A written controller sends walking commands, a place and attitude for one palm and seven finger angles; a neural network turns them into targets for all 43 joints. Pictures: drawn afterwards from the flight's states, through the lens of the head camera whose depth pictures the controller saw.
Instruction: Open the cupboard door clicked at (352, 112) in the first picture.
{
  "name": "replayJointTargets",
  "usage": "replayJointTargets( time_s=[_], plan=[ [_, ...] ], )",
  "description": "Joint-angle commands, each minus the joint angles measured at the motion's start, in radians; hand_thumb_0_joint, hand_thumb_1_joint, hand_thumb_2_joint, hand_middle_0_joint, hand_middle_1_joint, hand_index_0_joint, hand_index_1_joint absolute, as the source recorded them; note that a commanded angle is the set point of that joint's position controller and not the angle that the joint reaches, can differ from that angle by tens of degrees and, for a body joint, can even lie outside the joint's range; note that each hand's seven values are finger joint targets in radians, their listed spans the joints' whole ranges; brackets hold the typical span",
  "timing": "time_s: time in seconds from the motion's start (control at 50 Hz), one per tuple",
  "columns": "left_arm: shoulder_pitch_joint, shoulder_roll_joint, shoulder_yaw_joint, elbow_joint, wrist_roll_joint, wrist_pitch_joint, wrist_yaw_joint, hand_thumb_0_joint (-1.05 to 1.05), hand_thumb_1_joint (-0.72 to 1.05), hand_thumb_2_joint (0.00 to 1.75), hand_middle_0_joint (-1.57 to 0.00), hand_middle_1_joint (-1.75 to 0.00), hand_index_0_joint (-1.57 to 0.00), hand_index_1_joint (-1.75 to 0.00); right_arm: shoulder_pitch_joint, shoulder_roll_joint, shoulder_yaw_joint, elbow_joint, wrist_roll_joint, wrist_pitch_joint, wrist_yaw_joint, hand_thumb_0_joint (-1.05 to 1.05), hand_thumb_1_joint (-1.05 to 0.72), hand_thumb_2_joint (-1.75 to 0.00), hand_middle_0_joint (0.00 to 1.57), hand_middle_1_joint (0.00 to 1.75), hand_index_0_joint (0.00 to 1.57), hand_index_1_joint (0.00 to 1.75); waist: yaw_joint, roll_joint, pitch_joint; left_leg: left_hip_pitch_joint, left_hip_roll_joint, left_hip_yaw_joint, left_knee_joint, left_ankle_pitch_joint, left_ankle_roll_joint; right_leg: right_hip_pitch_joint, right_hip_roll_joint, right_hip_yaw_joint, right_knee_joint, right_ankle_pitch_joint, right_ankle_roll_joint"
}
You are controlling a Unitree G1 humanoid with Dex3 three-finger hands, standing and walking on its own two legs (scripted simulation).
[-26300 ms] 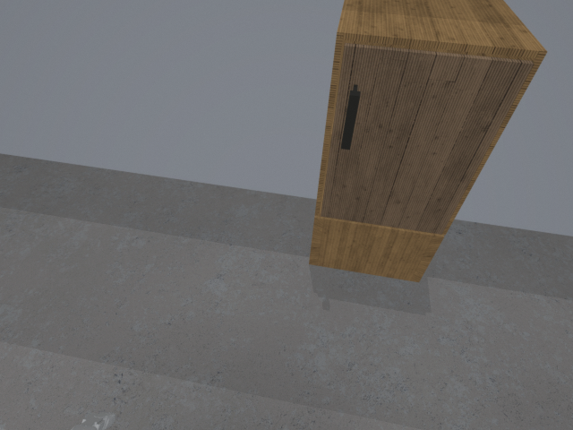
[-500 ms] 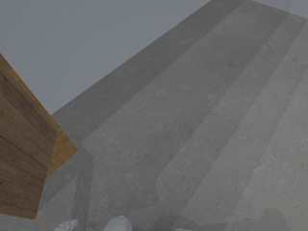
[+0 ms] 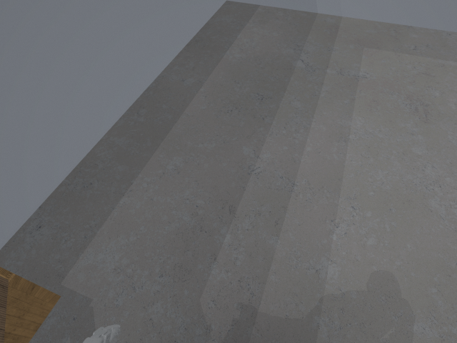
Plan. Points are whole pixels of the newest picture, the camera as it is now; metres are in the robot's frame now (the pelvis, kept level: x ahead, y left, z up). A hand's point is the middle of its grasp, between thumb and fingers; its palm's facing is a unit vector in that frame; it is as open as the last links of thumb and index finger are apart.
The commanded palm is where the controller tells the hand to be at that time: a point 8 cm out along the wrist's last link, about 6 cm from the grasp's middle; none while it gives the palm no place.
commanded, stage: walk to a spot facing it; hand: left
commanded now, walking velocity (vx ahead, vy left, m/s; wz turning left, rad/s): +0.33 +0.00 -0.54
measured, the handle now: out of the picture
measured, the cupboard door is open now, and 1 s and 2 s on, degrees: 44 44 44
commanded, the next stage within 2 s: turn to face it in 1.08 s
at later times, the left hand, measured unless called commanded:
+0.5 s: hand (162, 251) +0.32 +0.18 -0.15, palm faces -0.24 -0.95 -0.19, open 7.4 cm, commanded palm none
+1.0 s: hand (226, 190) +0.49 +0.04 -0.15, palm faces -0.36 -0.91 -0.21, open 7.2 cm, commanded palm none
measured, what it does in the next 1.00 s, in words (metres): walks ahead, turning right: left foot, then right foot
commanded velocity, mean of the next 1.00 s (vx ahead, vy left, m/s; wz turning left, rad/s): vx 0.36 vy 0.00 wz -0.31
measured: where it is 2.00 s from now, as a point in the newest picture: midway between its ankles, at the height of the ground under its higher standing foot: (294, 232)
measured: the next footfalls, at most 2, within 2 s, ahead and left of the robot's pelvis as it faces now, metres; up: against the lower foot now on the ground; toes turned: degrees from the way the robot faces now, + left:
left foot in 0.30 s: +0.25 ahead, +0.13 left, +0.00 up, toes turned -6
right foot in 0.66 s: +0.34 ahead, -0.19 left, +0.00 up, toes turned -28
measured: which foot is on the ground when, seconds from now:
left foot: up 0.00-0.28, down 0.30-0.68, up 0.70-1.00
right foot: down 0.00-0.28, up 0.30-0.64, down 0.66-1.00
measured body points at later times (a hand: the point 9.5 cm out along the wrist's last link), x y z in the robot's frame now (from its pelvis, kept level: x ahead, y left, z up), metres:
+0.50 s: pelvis +0.19 +0.00 +0.02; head +0.24 +0.00 +0.47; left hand +0.34 +0.23 -0.13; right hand +0.16 -0.24 -0.12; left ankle +0.21 +0.13 -0.72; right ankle +0.16 -0.13 -0.65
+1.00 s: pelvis +0.41 -0.14 +0.02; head +0.43 -0.15 +0.47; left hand +0.51 +0.08 -0.13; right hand +0.38 -0.39 -0.12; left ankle +0.56 -0.03 -0.68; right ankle +0.31 -0.17 -0.72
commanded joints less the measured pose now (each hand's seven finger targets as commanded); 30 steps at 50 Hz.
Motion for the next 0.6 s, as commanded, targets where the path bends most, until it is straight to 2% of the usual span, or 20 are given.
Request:
replayJointTargets(
  time_s=[0.0,0.02,0.06,0.1,0.18,0.2,0.22,0.24,0.26,0.28,0.3,0.32,0.34,0.36,0.38,0.42,0.44,0.48,0.54,0.58],
  plan=[
    [0.117,0.195,0.052,-0.023,-0.001,-0.027,0.049,0.0,0.9,0.9,-0.2,-0.3,-0.2,-0.3,-0.195,-0.098,-0.031,-0.158,-0.002,-0.058,0.013,0.0,-0.9,-0.9,0.2,0.3,0.2,0.3,0.07,-0.239,-0.033,-0.397,-0.002,-0.092,0.188,0.093,-0.003,0.259,-0.293,0.478,-0.405,-0.034,-0.191],
    [0.105,0.17,0.045,-0.025,-0.001,-0.036,0.048,0.0,0.9,0.9,-0.2,-0.3,-0.2,-0.3,-0.192,-0.084,-0.031,-0.145,-0.006,-0.054,0.015,0.0,-0.9,-0.9,0.2,0.3,0.2,0.3,0.056,-0.225,-0.015,-0.336,-0.012,-0.074,0.139,0.131,-0.011,0.202,-0.265,0.407,-0.4,0.09,-0.177],
    [0.102,0.173,0.044,-0.015,0.0,-0.049,0.043,0.0,0.9,0.9,-0.2,-0.3,-0.2,-0.3,-0.173,-0.053,-0.028,-0.137,-0.003,-0.049,0.021,0.0,-0.9,-0.9,0.2,0.3,0.2,0.3,0.035,-0.176,-0.02,-0.26,-0.036,-0.047,0.027,0.187,-0.017,0.161,-0.237,0.347,-0.399,0.175,-0.175],
    [0.114,0.188,0.046,-0.001,0.002,-0.053,0.038,0.0,0.9,0.9,-0.2,-0.3,-0.2,-0.3,-0.171,-0.03,-0.026,-0.133,-0.001,-0.054,0.028,0.0,-0.9,-0.9,0.2,0.3,0.2,0.3,0.034,-0.163,-0.038,-0.199,-0.066,-0.023,-0.107,0.227,-0.016,0.167,-0.205,0.322,-0.387,0.169,-0.167],
    [0.118,0.194,0.051,0.019,0.003,-0.05,0.032,0.0,0.9,0.9,-0.2,-0.3,-0.2,-0.3,-0.176,-0.036,-0.027,-0.14,0.003,-0.076,0.024,0.0,-0.9,-0.9,0.2,0.3,0.2,0.3,0.032,-0.17,-0.047,-0.047,-0.118,0.004,-0.31,0.267,-0.004,0.154,-0.188,0.344,-0.339,0.134,-0.144],
    [0.103,0.19,0.051,0.017,0.0,-0.047,0.032,0.0,0.9,0.9,-0.2,-0.3,-0.2,-0.3,-0.145,-0.045,-0.028,-0.127,0.002,-0.082,0.019,0.0,-0.9,-0.9,0.2,0.3,0.2,0.3,0.011,-0.178,-0.038,0.031,-0.124,0.007,-0.37,0.304,-0.001,0.105,-0.174,0.335,-0.318,0.106,-0.131],
    [0.082,0.168,0.048,0.013,-0.003,-0.045,0.032,0.0,0.9,0.9,-0.2,-0.3,-0.2,-0.3,-0.081,-0.069,-0.032,-0.104,0.001,-0.088,0.01,0.0,-0.9,-0.9,0.2,0.3,0.2,0.3,-0.025,-0.131,-0.043,0.171,-0.123,0.005,-0.441,0.335,0.005,0.021,-0.146,0.312,-0.264,0.085,-0.107],
    [0.07,0.13,0.04,0.007,-0.004,-0.044,0.027,0.0,0.9,0.9,-0.2,-0.3,-0.2,-0.3,0.033,-0.12,-0.045,-0.062,-0.003,-0.096,-0.004,0.0,-0.9,-0.9,0.2,0.3,0.2,0.3,-0.078,-0.015,-0.091,0.362,-0.076,-0.043,-0.492,0.28,0.025,-0.076,-0.08,0.261,-0.095,0.115,-0.071],
    [0.107,0.058,0.027,-0.004,-0.016,-0.041,0.02,0.0,0.9,0.9,-0.2,-0.3,-0.2,-0.3,0.182,-0.243,-0.075,-0.032,-0.027,-0.104,-0.016,0.0,-0.9,-0.9,0.2,0.3,0.2,0.3,-0.129,0.283,-0.186,0.535,0.212,-0.431,-0.587,0.1,0.121,-0.273,0.058,0.119,0.247,-0.134,-0.008],
    [0.071,0.06,0.013,-0.032,-0.012,-0.047,0.021,0.0,0.9,0.9,-0.2,-0.3,-0.2,-0.3,0.263,-0.267,-0.068,-0.026,-0.03,-0.095,-0.023,0.0,-0.9,-0.9,0.2,0.3,0.2,0.3,-0.144,0.296,-0.203,0.53,0.366,-0.655,-0.707,0.004,0.214,-0.357,0.063,0.115,0.505,-0.278,0.0],
    [0.02,0.064,0.021,-0.051,-0.004,-0.049,0.016,0.0,0.9,0.9,-0.2,-0.3,-0.2,-0.3,0.207,-0.249,-0.061,-0.044,-0.029,-0.088,-0.023,0.0,-0.9,-0.9,0.2,0.3,0.2,0.3,-0.12,0.155,-0.102,0.419,0.389,-0.663,-0.75,-0.024,0.255,-0.406,-0.01,0.147,0.619,-0.231,-0.002],
    [0.001,0.064,0.026,-0.044,0.004,-0.053,0.011,0.0,0.9,0.9,-0.2,-0.3,-0.2,-0.3,0.134,-0.196,-0.048,-0.063,-0.029,-0.092,-0.017,0.0,-0.9,-0.9,0.2,0.3,0.2,0.3,-0.082,0.065,-0.036,0.272,0.339,-0.571,-0.759,-0.026,0.244,-0.409,-0.043,0.129,0.664,-0.16,0.0],
    [-0.016,0.053,0.027,-0.03,0.01,-0.046,0.006,0.0,0.9,0.9,-0.2,-0.3,-0.2,-0.3,0.071,-0.149,-0.035,-0.07,-0.029,-0.097,-0.018,0.0,-0.9,-0.9,0.2,0.3,0.2,0.3,-0.05,0.11,0.021,0.17,0.289,-0.482,-0.769,0.029,0.215,-0.397,-0.072,0.129,0.672,-0.087,0.007],
    [-0.006,0.047,0.029,-0.025,0.012,-0.033,-0.003,0.0,0.9,0.9,-0.2,-0.3,-0.2,-0.3,0.028,-0.114,-0.024,-0.072,-0.026,-0.101,-0.02,0.0,-0.9,-0.9,0.2,0.3,0.2,0.3,-0.018,0.122,0.053,0.144,0.249,-0.362,-0.774,0.116,0.187,-0.387,-0.095,0.122,0.641,-0.029,0.018],
    [0.023,0.032,0.022,-0.017,0.013,-0.026,-0.012,0.0,0.9,0.9,-0.2,-0.3,-0.2,-0.3,0.012,-0.099,-0.017,-0.063,-0.021,-0.109,-0.023,0.0,-0.9,-0.9,0.2,0.3,0.2,0.3,0.003,0.166,0.026,0.168,0.203,-0.237,-0.753,0.228,0.161,-0.36,-0.101,0.102,0.584,0.009,0.028],
    [0.005,0.006,0.009,-0.023,0.01,-0.017,-0.019,0.0,0.9,0.9,-0.2,-0.3,-0.2,-0.3,0.056,-0.088,-0.015,-0.034,-0.019,-0.117,-0.025,0.0,-0.9,-0.9,0.2,0.3,0.2,0.3,0.0,0.147,-0.043,0.244,0.15,-0.096,-0.714,0.473,0.15,-0.324,-0.086,0.053,0.45,0.038,0.038],
    [-0.01,-0.001,0.004,-0.025,0.007,-0.014,-0.02,0.0,0.9,0.9,-0.2,-0.3,-0.2,-0.3,0.071,-0.093,-0.016,-0.023,-0.017,-0.117,-0.023,0.0,-0.9,-0.9,0.2,0.3,0.2,0.3,-0.003,0.151,-0.065,0.25,0.141,-0.042,-0.706,0.514,0.147,-0.289,-0.085,0.034,0.377,0.054,0.037],
    [-0.059,-0.009,-0.004,-0.037,0.005,-0.013,-0.02,0.0,0.9,0.9,-0.2,-0.3,-0.2,-0.3,0.085,-0.098,-0.021,-0.008,-0.019,-0.11,-0.017,0.0,-0.9,-0.9,0.2,0.3,0.2,0.3,-0.017,0.142,-0.058,0.258,0.132,0.022,-0.703,0.519,0.14,-0.244,-0.071,-0.014,0.232,0.077,0.033],
    [-0.112,0.0,-0.004,-0.046,0.006,-0.013,-0.019,0.0,0.9,0.9,-0.2,-0.3,-0.2,-0.3,0.11,-0.105,-0.025,0.012,-0.021,-0.099,-0.011,0.0,-0.9,-0.9,0.2,0.3,0.2,0.3,-0.025,0.1,-0.034,0.235,0.16,0.043,-0.703,0.468,0.146,-0.154,-0.05,-0.054,0.081,0.094,0.023],
    [-0.071,0.031,0.006,-0.033,0.006,-0.015,-0.015,0.0,0.9,0.9,-0.2,-0.3,-0.2,-0.3,0.088,-0.111,-0.026,0.019,-0.022,-0.09,-0.007,0.0,-0.9,-0.9,0.2,0.3,0.2,0.3,0.01,0.071,-0.038,0.19,0.174,0.056,-0.636,0.44,0.131,-0.008,-0.037,-0.057,0.001,0.093,0.004]
  ],
)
